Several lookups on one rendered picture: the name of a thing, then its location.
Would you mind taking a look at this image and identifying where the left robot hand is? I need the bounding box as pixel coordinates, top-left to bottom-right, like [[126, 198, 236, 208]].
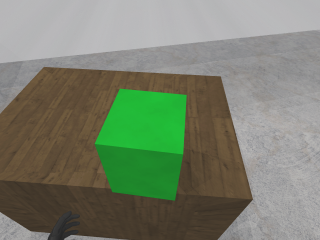
[[47, 210, 80, 240]]

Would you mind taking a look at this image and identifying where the carton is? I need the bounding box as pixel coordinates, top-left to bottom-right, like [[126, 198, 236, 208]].
[[95, 89, 187, 201]]

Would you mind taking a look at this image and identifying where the pedestal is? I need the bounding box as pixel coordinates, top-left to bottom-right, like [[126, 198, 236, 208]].
[[0, 67, 253, 240]]

